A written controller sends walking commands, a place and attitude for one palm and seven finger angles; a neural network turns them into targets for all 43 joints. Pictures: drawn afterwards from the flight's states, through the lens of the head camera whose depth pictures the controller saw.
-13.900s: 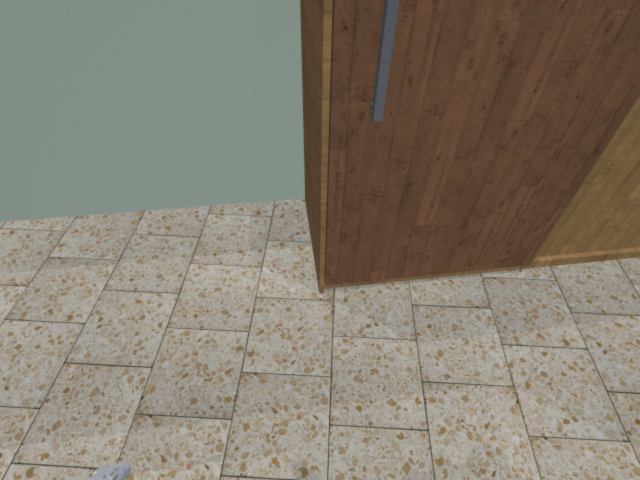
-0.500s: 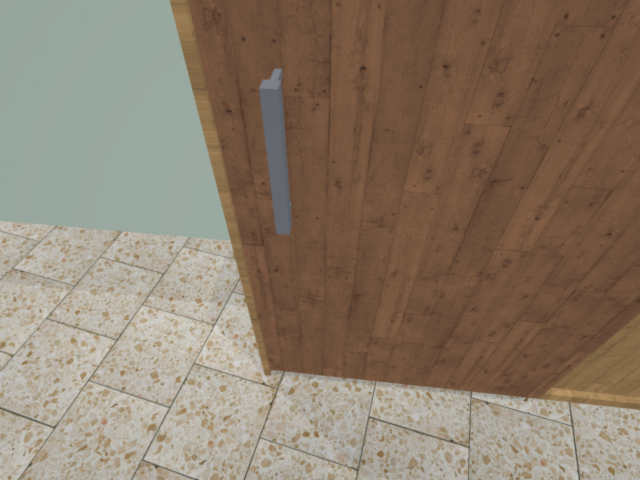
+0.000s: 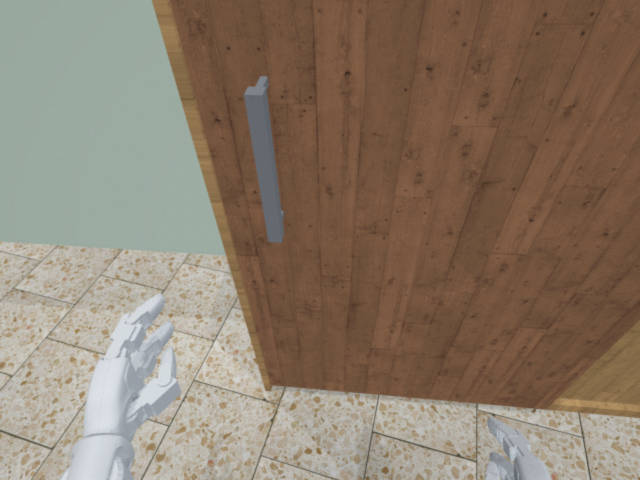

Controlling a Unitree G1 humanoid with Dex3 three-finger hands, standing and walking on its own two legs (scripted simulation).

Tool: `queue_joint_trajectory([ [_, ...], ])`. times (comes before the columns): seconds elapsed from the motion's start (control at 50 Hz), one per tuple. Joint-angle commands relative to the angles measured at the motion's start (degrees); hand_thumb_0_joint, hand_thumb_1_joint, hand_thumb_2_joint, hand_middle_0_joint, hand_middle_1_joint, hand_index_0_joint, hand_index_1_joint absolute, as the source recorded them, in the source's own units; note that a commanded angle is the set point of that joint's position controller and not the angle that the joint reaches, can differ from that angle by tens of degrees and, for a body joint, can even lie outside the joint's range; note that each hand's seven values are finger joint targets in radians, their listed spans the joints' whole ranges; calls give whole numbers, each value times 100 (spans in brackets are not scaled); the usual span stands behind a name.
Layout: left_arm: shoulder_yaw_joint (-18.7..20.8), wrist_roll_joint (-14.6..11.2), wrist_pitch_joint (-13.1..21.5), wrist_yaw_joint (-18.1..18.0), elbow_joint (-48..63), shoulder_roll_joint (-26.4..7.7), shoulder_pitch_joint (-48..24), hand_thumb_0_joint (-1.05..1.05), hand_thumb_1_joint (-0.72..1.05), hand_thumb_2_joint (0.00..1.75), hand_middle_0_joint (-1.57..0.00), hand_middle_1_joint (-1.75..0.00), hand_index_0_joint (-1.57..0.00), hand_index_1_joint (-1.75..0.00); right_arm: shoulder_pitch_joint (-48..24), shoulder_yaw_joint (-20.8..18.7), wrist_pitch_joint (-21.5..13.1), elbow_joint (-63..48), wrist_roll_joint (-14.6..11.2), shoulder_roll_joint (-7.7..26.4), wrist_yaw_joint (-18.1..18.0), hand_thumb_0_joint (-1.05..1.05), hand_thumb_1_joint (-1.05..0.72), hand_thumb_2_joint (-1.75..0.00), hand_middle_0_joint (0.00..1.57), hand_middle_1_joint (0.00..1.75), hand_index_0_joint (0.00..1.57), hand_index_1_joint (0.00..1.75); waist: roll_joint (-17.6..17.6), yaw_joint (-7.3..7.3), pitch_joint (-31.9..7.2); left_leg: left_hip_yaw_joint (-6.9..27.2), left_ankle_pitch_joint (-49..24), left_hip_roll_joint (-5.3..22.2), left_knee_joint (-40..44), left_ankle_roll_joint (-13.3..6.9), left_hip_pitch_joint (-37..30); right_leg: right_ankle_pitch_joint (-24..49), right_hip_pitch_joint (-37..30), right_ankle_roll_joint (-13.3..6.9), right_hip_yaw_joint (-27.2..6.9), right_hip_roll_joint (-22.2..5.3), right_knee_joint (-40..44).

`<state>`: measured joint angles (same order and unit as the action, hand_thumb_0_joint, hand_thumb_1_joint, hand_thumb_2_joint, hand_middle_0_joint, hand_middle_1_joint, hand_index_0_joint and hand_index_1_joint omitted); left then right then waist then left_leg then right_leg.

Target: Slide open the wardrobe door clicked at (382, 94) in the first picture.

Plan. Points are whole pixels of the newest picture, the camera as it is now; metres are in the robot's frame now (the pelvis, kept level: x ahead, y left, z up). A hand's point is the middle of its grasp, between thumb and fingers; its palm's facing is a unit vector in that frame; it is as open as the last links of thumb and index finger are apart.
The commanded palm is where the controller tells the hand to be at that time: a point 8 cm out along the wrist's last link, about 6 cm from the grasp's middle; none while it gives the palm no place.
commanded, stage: raise the hand with hooked fingers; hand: left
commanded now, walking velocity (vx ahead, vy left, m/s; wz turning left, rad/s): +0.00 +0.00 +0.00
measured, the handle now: (270, 167) +0.52 +0.09 +0.14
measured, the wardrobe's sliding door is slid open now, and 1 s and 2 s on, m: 0.00 0.00 0.00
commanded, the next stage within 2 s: move the hooked fingers beside the handle in 1.86 s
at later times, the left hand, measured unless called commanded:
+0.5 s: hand (156, 414) +0.20 +0.19 +0.03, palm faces -0.19 -0.98 -0.07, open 10.5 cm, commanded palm +0.15 +0.26 +0.05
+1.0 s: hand (54, 351) +0.22 +0.27 +0.13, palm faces +0.02 -1.00 -0.10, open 13.3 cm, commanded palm +0.19 +0.31 +0.12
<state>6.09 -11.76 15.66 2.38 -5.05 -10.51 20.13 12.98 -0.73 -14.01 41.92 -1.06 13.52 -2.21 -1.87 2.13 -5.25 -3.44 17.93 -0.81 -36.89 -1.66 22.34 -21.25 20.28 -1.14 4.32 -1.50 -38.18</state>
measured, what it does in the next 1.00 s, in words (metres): stands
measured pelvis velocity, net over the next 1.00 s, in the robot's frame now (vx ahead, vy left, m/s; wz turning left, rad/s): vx -0.01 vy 0.01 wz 0.02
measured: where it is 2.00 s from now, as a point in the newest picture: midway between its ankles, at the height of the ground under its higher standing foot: outside the picture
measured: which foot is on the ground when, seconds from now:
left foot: down 0.00-1.00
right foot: down 0.00-1.00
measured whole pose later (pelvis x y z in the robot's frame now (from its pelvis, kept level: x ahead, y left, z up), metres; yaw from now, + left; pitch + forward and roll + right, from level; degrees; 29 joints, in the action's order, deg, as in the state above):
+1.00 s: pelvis -0.01 +0.01 +0.00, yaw +1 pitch +1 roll -2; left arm 22.1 -21.7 8.0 24.7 -1.6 -23.4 8.5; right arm 13.8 3.3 -17.1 33.2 -3.7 14.4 -5.1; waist -1.5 -1.3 -2.8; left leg -1.8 18.7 0.2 -40.0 -2.6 22.5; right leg -19.5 17.7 -0.5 5.8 -0.4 -36.3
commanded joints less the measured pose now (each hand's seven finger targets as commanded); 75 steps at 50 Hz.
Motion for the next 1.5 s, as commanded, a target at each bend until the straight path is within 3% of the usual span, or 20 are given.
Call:
queue_joint_trajectory([
  [0.0, 514, -293, 1146, 1574, -723, -445, 2363, 0, 60, 77, -22, -50, -22, -50, -740, -499, -169, -1442, -9, 908, 218, 0, -90, -90, 20, 30, 20, 30, 1552, -559, 260, 247, -846, -41, -406, 276, 889, 1425, 543, -49, -100, 39, -134],
  [0.02, 786, -300, 1293, 1928, -784, -821, 2156, 0, 57, 76, -22, -51, -22, -51, -829, -530, -140, -1615, -41, 957, 224, 0, -90, -90, 20, 30, 20, 30, 1279, -492, 92, 189, -876, -59, -611, 272, 971, 1709, 490, -32, -247, -24, -260],
  [0.08, 1578, -510, 1308, 2150, 349, -1504, 1607, 0, 50, 73, -23, -55, -23, -55, -760, -509, -19, -1967, -57, 834, 160, 0, -90, -90, 20, 30, 20, 30, 116, -722, -646, 62, -904, -114, -872, 161, 1126, 1664, 439, -16, -481, -48, -514],
  [0.16, 1671, -934, 1926, 1767, 2623, -1451, 226, 0, 41, 69, -24, -62, -24, -62, -419, -401, -79, -2048, -33, 567, 14, 0, -90, -90, 20, 30, 20, 30, -866, -373, -1514, 256, -1139, 20, -1197, 43, 499, 1675, 613, 30, -614, 77, -609],
  [0.22, 861, -832, 2327, 1798, 2807, -1081, -572, 0, 34, 66, -24, -66, -24, -66, -242, -300, -236, -1677, -26, 648, -89, 0, -90, -90, 20, 30, 20, 30, -938, 137, -938, 453, -703, 123, -1463, -19, 580, 940, 1486, -16, -619, 171, -576],
  [0.28, 416, -935, 2159, 2300, 2003, -1021, -942, 0, 27, 63, -25, -70, -25, -70, -247, -169, -460, -1475, -149, 853, -197, 0, -90, -90, 20, 30, 20, 30, -529, 412, -318, 605, -179, 169, -1565, -83, 906, 272, 1730, 42, -726, 172, -327],
  [0.32, 701, -831, 1608, 2620, 1240, -1466, -806, 0, 22, 61, -25, -74, -25, -74, -198, -219, -486, -1432, -209, 962, -284, 0, -90, -90, 20, 30, 20, 30, 4, 346, -318, 555, 26, 143, -1457, -100, 1185, -99, 1508, 130, -964, 84, 42],
  [0.4, 1575, -903, 186, 2844, 670, -2108, -172, 0, 13, 57, -25, -80, -25, -80, -455, -190, -360, -1801, -289, 928, -309, 0, -90, -90, 20, 30, 20, 30, 221, -296, -951, 501, -362, 79, -994, -96, 993, 150, 503, 207, -993, -101, 228],
  [0.48, 2604, -1441, -66, 2282, 1437, -2276, 175, 0, 4, 53, -26, -86, -26, -86, -652, -99, -322, -1991, -201, 631, -246, 0, -90, -90, 20, 30, 20, 30, 381, -740, -1321, 569, -1021, 101, -675, -9, 709, 1291, -278, 211, -631, -22, 52],
  [0.54, 2228, -1463, 265, 1907, 1936, -1689, 220, 0, -3, 50, -27, -90, -27, -90, -493, -127, -434, -1924, -197, 592, -165, 0, -90, -90, 20, 30, 20, 30, 65, -587, -1027, 484, -1087, 107, -429, 24, 383, 1445, 134, 125, -265, 137, -5],
  [0.58, 1793, -1284, 320, 1909, 1757, -1482, 2, 0, -8, 48, -27, -93, -27, -93, -405, -135, -493, -1845, -184, 703, -140, 0, -90, -90, 20, 30, 20, 30, 168, -407, -571, 490, -952, 137, -378, 10, 355, 1221, 457, 109, -241, 205, 63],
  [0.66, 1278, -913, 144, 2212, 1477, -1636, -563, 0, -17, 44, -28, -99, -28, -99, -161, -145, -605, -1726, -259, 911, -196, 0, -90, -90, 20, 30, 20, 30, -158, -113, -302, 557, -353, 173, -169, -39, 199, 438, 873, 94, -180, 209, 283],
  [0.78, 2167, -989, 142, 2147, 2256, -2698, -1669, 0, -31, 38, -29, -108, -29, -108, -229, -37, -728, -1692, -226, 963, -377, 0, -90, -90, 20, 30, 20, 30, -354, -329, -878, 756, -513, 205, 219, -35, -518, 496, 237, -29, -81, 240, 393],
  [0.88, 2244, -1148, -118, 2066, 1591, -2454, -1744, 0, -43, 33, -29, -115, -29, -115, -325, 71, -689, -1620, -261, 898, -363, 0, -90, -90, 20, 30, 20, 30, -728, -418, -419, 810, -636, 214, 565, 72, -741, 776, 35, -77, 58, 292, 602],
  [0.98, 1794, -1001, -1079, 2475, 841, -2252, -1937, 0, -50, 30, -30, -120, -30, -120, -339, 106, -561, -1718, -325, 964, -342, 0, -90, -90, 20, 30, 20, 30, -401, -402, 21, 804, -742, 222, 786, 68, -729, 1023, -45, -38, 43, 280, 852],
  [1.02, 1844, -974, -1292, 2583, 973, -2429, -2330, 0, -50, 30, -30, -120, -30, -120, -369, 118, -509, -1786, -333, 970, -343, 0, -90, -90, 20, 30, 20, 30, -300, -366, -144, 793, -758, 205, 805, 29, -852, 1061, -76, -11, 25, 272, 915],
  [1.14, 2573, -1057, -999, 2500, 1612, -3186, -3432, 0, -50, 30, -30, -120, -30, -120, -480, 206, -481, -1794, -263, 884, -389, 0, -90, -90, 20, 30, 20, 30, -464, -413, -783, 859, -1054, 190, 931, 44, -1533, 1152, -381, -64, 12, 315, 1069],
  [1.26, 2472, -1022, -1255, 2705, 580, -3171, -3739, 0, -50, 30, -30, -120, -30, -120, -472, 245, -368, -1600, -322, 911, -440, 0, -90, -90, 20, 30, 20, 30, -740, -368, -296, 790, -854, 155, 1107, 54, -1437, 1106, -376, -71, -20, 269, 1309],
  [1.36, 2279, -976, -1715, 3000, 123, -3235, -4004, 0, -50, 30, -30, -120, -30, -120, -498, 241, -279, -1690, -375, 974, -422, 0, -90, -90, 20, 30, 20, 30, -353, -366, -326, 788, -820, 107, 1128, -4, -1349, 1100, -447, -50, -59, 249, 1402],
  [1.48, 2761, -1113, -1486, 3008, 493, -3559, -3699, 0, -50, 30, -30, -120, -30, -120, -553, 199, -307, -1801, -326, 955, -287, 0, -90, -90, 20, 30, 20, 30, -91, -517, -752, 663, -1403, 72, 936, -41, -1470, 1653, -732, -52, -132, 252, 1311],
])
